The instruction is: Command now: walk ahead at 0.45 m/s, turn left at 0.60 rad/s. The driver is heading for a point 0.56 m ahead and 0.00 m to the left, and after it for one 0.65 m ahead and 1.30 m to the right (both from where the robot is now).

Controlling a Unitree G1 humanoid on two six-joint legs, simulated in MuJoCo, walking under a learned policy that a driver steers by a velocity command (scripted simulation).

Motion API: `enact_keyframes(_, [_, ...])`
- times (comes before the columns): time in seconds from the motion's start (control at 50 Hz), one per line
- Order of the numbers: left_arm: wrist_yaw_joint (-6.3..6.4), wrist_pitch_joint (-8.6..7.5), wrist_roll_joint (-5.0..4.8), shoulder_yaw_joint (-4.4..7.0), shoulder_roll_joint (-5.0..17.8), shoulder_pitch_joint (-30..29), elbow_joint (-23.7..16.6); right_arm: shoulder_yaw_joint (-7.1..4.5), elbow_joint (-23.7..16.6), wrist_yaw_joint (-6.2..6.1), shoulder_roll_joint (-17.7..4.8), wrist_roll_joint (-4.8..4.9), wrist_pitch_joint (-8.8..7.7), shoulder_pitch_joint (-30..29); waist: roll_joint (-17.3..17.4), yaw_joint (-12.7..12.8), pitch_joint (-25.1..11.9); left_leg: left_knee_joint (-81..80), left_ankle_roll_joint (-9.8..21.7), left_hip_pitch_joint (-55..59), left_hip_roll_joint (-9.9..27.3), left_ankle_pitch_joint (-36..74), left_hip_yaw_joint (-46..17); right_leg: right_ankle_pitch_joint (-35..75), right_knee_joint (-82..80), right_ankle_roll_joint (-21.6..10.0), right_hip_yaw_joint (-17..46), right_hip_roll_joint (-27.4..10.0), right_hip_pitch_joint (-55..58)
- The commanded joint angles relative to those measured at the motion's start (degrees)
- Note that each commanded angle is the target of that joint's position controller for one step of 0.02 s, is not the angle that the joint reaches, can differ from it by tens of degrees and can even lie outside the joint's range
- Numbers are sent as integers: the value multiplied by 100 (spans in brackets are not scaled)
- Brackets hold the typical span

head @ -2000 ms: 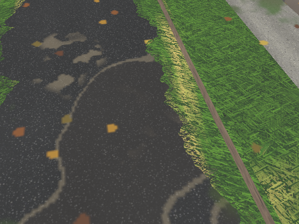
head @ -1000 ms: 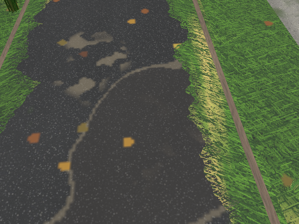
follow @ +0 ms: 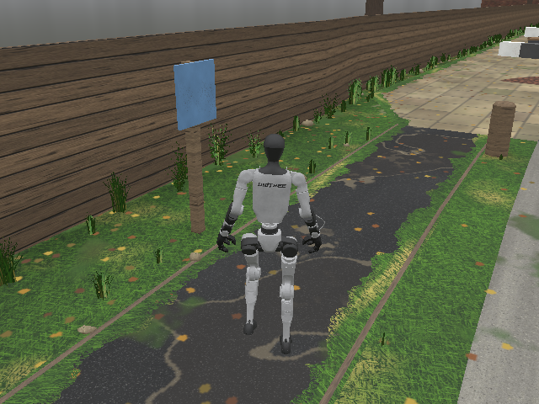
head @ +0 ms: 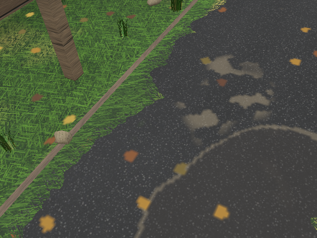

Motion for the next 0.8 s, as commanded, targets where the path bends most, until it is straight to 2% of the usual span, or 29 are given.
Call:
enact_keyframes(0.02, [-96,-164,-14,151,620,216,-219,-2,-470,120,-218,0,1,-386,-917,94,524,647,-102,-1478,366,496,45,899,-914,-451,791,-1324,627])
enact_keyframes(0.08, [-144,-196,-22,155,617,522,-94,58,-694,171,-156,6,30,-933,-946,224,616,196,-155,-1567,417,760,267,2165,-837,-474,278,-1297,710])
enact_keyframes(0.12, [-141,-196,-31,151,614,574,-41,132,-815,217,-51,14,29,-1258,-977,282,671,-522,-136,-1329,453,1023,519,2566,-813,-435,-48,-1232,700])
enact_keyframes(0.2, [-64,-164,-42,179,778,847,157,270,-1126,295,99,11,31,-1945,-1006,439,796,-1921,126,-724,456,928,1125,3307,-710,-369,-439,-1393,982])
enact_keyframes(0.24, [-9,-116,-41,183,888,940,272,265,-1109,224,30,-25,30,-1752,-1084,276,566,-2335,393,18,139,495,1376,5166,-86,-315,-689,-1455,1172])
enact_keyframes(0.26, [19,-82,-40,188,984,1013,346,235,-1035,165,-47,-44,15,-1447,-1160,103,323,-2422,549,520,-84,232,1450,6169,461,-326,-742,-1509,1253])
enact_keyframes(0.28, [35,-47,-44,183,1055,1059,391,175,-863,107,-183,-59,-27,-832,-1183,-181,-66,-2627,727,1317,-240,181,1359,6497,1257,-345,-755,-1569,1176])
enact_keyframes(0.3, [40,-21,-81,159,1062,974,378,93,-555,29,-333,-103,-90,94,-1054,-642,-553,-3108,903,2674,-256,549,1162,5932,2374,-294,-919,-1515,596])
enact_keyframes(0.32, [6,-32,-80,71,801,965,183,-18,-350,-72,-708,-176,-119,908,-530,-917,-1228,-3220,1148,4285,855,-99,-141,3494,3920,-245,-954,-1349,-684])
enact_keyframes(0.34, [-145,-25,-179,-72,191,1363,-151,-100,-393,-127,-1200,-86,-116,818,895,-427,-1940,-3463,1964,5922,2773,434,-3230,-1953,5956,26,-688,-330,-2940])
enact_keyframes(0.36, [-120,-29,-101,120,880,520,-191,-123,-406,-214,-1065,72,-52,1112,-149,-867,-1855,-3835,1824,5536,2598,953,-3280,-1362,6309,-39,171,-331,-3267])
enact_keyframes(0.38, [-146,-82,-174,86,757,99,-362,-60,-253,-259,-902,110,-71,688,-84,-632,-894,-3980,1652,4713,2321,1731,-2188,-716,6012,-84,255,-575,-3461])
enact_keyframes(0.4, [-164,-119,-150,44,668,139,-304,25,-192,-258,-615,121,-115,452,-255,-370,-341,-4151,1459,3864,2044,2342,-1629,-512,5508,-87,220,-714,-3195])
enact_keyframes(0.42, [-191,-56,-66,47,629,260,-204,87,-168,-266,-450,124,-165,244,-301,-132,-51,-4288,1267,3322,1758,2622,-1171,-467,5155,-51,225,-827,-2911])
enact_keyframes(0.44, [-221,54,22,31,567,576,-90,143,-152,-265,-325,151,-201,94,-163,92,28,-4480,1179,2864,1552,2628,-822,-451,4935,8,204,-858,-2523])
enact_keyframes(0.46, [-256,151,50,33,500,755,16,176,-122,-249,-249,160,-263,84,-103,180,41,-4642,1144,2645,1483,2629,-612,-422,4799,39,169,-847,-2328])
enact_keyframes(0.48, [-297,211,58,39,457,800,59,177,-61,-238,-264,169,-325,146,-90,217,82,-4784,1137,2546,1434,2662,-463,-339,4728,58,110,-821,-2329])
enact_keyframes(0.52, [-358,258,36,49,405,506,17,151,69,-230,-361,174,-394,259,-3,193,339,-5108,1056,2393,1371,2405,-166,115,4513,84,89,-859,-2646])
enact_keyframes(0.56, [-373,268,1,66,410,-22,-114,160,194,-227,-343,156,-427,450,12,49,608,-5282,906,2459,1310,2375,100,609,4166,93,154,-842,-3096])
enact_keyframes(0.64, [-392,211,-36,39,324,-675,-274,212,336,-253,-292,152,-501,625,23,-111,732,-5280,621,2795,1263,2938,670,1467,3137,23,214,-547,-3254])
enact_keyframes(0.66, [-406,198,-27,17,297,-832,-314,224,370,-271,-291,153,-516,660,17,-150,752,-5282,575,2902,1291,3107,782,1620,2858,-11,118,-497,-3215])
enact_keyframes(0.72, [-443,144,48,-78,147,-1302,-483,284,543,-385,-248,168,-502,853,-85,-276,850,-4910,418,3245,1334,4618,1165,1761,1963,-140,-429,-284,-2876])
enact_keyframes(0.76, [-441,118,77,-62,230,-1063,-470,269,617,-474,-415,161,-475,883,79,-164,550,-4175,250,3639,1371,6091,1264,1375,1701,-290,-667,65,-2401])
enact_keyframes(0.78, [-422,116,91,-33,317,-645,-360,239,615,-530,-532,145,-449,794,228,6,317,-3602,166,3753,1398,6729,1288,1074,1684,-389,-731,262,-2039])
enact_keyframes(0.8, [-391,98,104,25,467,-2,-187,203,586,-571,-638,121,-407,669,293,273,15,-2767,116,3702,1431,6893,1279,907,1559,-516,-646,390,-1468])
